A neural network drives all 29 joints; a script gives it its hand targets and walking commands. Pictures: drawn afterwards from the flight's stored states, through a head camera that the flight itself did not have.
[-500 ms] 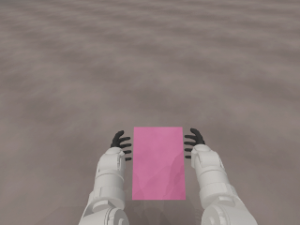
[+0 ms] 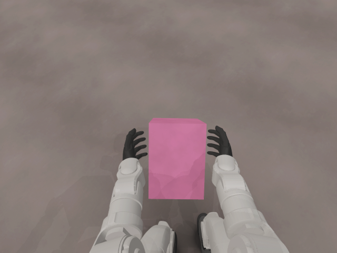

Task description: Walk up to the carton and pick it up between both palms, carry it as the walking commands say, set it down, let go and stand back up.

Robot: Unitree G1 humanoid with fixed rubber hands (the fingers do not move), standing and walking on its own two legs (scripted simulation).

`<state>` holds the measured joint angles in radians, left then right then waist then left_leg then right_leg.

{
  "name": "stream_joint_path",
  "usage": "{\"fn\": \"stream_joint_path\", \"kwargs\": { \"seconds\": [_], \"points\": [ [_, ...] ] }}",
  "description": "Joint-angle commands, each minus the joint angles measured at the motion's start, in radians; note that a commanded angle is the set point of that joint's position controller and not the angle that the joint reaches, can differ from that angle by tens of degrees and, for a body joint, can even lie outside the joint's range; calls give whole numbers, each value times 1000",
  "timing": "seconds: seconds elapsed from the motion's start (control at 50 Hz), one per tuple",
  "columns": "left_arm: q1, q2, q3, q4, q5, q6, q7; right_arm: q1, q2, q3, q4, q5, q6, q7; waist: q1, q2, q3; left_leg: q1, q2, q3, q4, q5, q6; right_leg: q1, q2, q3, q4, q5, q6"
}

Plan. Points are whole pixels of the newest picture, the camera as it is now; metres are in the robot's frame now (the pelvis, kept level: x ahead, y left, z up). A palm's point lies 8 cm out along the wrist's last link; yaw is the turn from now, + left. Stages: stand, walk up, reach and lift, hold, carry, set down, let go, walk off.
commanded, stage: set down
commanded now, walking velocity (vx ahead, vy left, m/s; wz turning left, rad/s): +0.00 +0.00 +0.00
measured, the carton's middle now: (175, 154) +0.38 +0.03 -0.16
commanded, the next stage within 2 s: none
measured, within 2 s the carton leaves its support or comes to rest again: neither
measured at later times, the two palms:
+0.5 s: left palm (135, 158) +0.36 +0.15 -0.13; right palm (213, 156) +0.37 -0.08 -0.14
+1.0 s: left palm (142, 162) +0.38 +0.16 -0.24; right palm (209, 159) +0.39 -0.08 -0.24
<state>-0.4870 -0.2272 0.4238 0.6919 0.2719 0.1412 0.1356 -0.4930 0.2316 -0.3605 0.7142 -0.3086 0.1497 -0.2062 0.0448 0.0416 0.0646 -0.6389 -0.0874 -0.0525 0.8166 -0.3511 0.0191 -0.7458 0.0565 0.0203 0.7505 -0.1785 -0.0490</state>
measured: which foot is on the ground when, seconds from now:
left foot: down 0.00-1.00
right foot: down 0.00-1.00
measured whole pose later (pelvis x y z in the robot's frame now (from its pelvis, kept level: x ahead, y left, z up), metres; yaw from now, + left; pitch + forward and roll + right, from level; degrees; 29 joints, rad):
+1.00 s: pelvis -0.02 +0.01 -0.14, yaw +2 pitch +35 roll +2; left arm -0.72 -0.10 0.29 0.72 0.06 0.08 0.21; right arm -0.71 0.15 -0.26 0.67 -0.13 0.10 -0.31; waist 0.04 -0.01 -0.06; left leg -1.53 -0.13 0.00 1.48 -0.56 0.02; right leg -1.65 0.08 0.05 1.41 -0.36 -0.02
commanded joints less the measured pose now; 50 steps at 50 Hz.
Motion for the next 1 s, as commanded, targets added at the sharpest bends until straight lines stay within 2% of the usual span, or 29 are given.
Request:
{"fn": "stream_joint_path", "kwargs": {
  "seconds": [0.0,0.02,0.06,0.1,0.12,0.18,0.2,0.22,0.28,0.3,0.34,0.42,0.44,0.48,0.54,0.56,0.58,0.62,0.64,0.66,0.68,0.74,0.76,0.78,0.8,0.84,0.86,0.88,0.98],
  "points": [
    [-531,-736,-458,50,-25,-108,-231,-551,848,518,-19,47,-88,209,30,-79,-645,-227,-10,-99,-36,47,37,484,49,154,87,6,18],
    [-497,-715,-429,100,-12,-102,-237,-610,832,538,-61,58,-89,207,71,-109,-652,-300,-7,-89,-10,50,43,517,53,179,96,-3,23],
    [-566,-744,-482,73,-43,-108,-238,-620,811,573,-72,77,-94,195,50,-71,-724,-285,-6,-98,4,48,42,479,54,170,119,-19,21],
    [-622,-667,-473,6,-67,-123,-232,-664,817,624,-69,97,-85,169,90,-108,-799,-291,2,-96,69,33,38,480,41,217,143,-106,41],
    [-659,-646,-474,34,-69,-117,-249,-638,791,586,-67,71,-81,153,36,-105,-806,-363,-10,-92,112,14,35,467,42,232,152,-128,44],
    [-776,-601,-527,-84,-120,-128,-238,-687,812,646,-112,110,-77,129,66,-95,-935,-333,-8,-82,177,11,31,440,43,241,204,-184,46],
    [-765,-613,-530,-62,-123,-128,-243,-692,850,696,-103,139,-73,128,106,-89,-962,-344,-8,-76,198,23,24,485,17,304,163,-222,47],
    [-803,-580,-526,-80,-136,-124,-251,-680,851,651,-97,118,-60,118,71,-114,-940,-385,-12,-70,206,22,25,481,25,281,180,-197,59],
    [-682,-640,-482,55,-95,-82,-245,-745,783,632,-111,127,-60,140,124,-52,-816,-381,-11,-81,189,-13,21,295,37,216,258,-214,42],
    [-717,-656,-479,33,-100,-89,-246,-693,812,632,-67,118,-62,139,102,-36,-854,-381,-13,-82,210,6,4,328,31,266,230,-217,39],
    [-675,-716,-496,86,-90,-80,-255,-671,803,598,-59,87,-62,145,56,-40,-871,-424,-22,-81,213,35,6,281,47,214,272,-126,43],
    [-685,-690,-453,90,-74,-84,-267,-695,815,574,-36,93,-65,154,60,-59,-856,-492,-16,-87,248,28,11,223,44,239,288,-140,45],
    [-719,-681,-436,93,-88,-81,-273,-707,758,503,-23,73,-58,150,3,-89,-841,-536,-24,-86,267,-4,7,196,45,227,288,-164,51],
    [-730,-691,-469,44,-110,-90,-262,-683,816,575,-33,90,-65,160,53,-105,-913,-546,-24,-77,282,46,2,210,53,224,315,-116,41],
    [-670,-686,-470,64,-116,-92,-246,-654,786,587,-33,80,-77,156,40,-149,-953,-554,-35,-85,313,92,-2,163,57,205,366,-36,54],
    [-720,-668,-473,23,-120,-100,-241,-638,741,547,-19,67,-88,150,9,-84,-970,-540,-34,-99,318,127,-12,105,48,202,382,8,46],
    [-715,-652,-475,8,-122,-111,-232,-626,779,555,27,84,-86,161,77,-94,-951,-537,-35,-78,307,138,-9,90,63,178,400,33,44],
    [-684,-633,-486,15,-125,-113,-222,-640,769,570,-22,111,-102,168,84,-91,-971,-531,-44,-64,325,193,-7,37,79,146,433,127,45],
    [-660,-652,-497,49,-138,-113,-221,-672,747,574,-28,106,-109,160,54,-133,-1009,-557,-50,-72,362,176,-8,4,81,138,462,106,53],
    [-633,-673,-528,45,-149,-116,-215,-697,742,619,-94,141,-126,161,80,-101,-1077,-525,-64,-61,372,241,-8,24,84,126,478,178,53],
    [-603,-668,-529,47,-144,-119,-202,-636,730,597,-40,129,-121,159,49,-98,-1069,-534,-64,-71,382,266,-15,-3,79,124,495,213,54],
    [-646,-642,-608,-84,-202,-140,-174,-643,733,687,-105,198,-138,159,97,-65,-1203,-437,-66,-65,415,393,-21,-25,92,115,540,291,50],
    [-688,-670,-614,-42,-204,-121,-173,-701,680,658,-128,183,-139,156,41,-60,-1179,-450,-59,-90,432,325,-31,-95,95,118,553,202,47],
    [-738,-613,-613,-106,-223,-129,-175,-711,698,658,-117,185,-124,151,60,-95,-1188,-518,-77,-66,461,324,-35,-85,104,104,572,232,53],
    [-730,-625,-639,-81,-239,-123,-175,-649,685,635,-95,168,-122,140,-19,-86,-1195,-537,-71,-87,462,297,-34,-60,94,105,562,240,52],
    [-776,-602,-664,-139,-238,-118,-162,-727,663,645,-115,201,-117,143,18,-56,-1193,-520,-73,-75,478,252,-30,-127,101,97,587,150,47],
    [-769,-606,-661,-90,-247,-107,-167,-739,655,630,-125,192,-112,138,-10,-93,-1194,-522,-75,-86,490,243,-29,-162,101,79,612,132,60],
    [-799,-603,-659,-134,-248,-109,-157,-784,666,657,-140,218,-106,144,39,-66,-1206,-522,-79,-67,513,245,-30,-167,103,97,625,118,50],
    [-849,-652,-651,-86,-252,-79,-167,-831,685,640,-109,215,-78,149,1,-60,-1201,-579,-85,-70,545,147,-29,-229,101,66,676,31,62]
  ]
}}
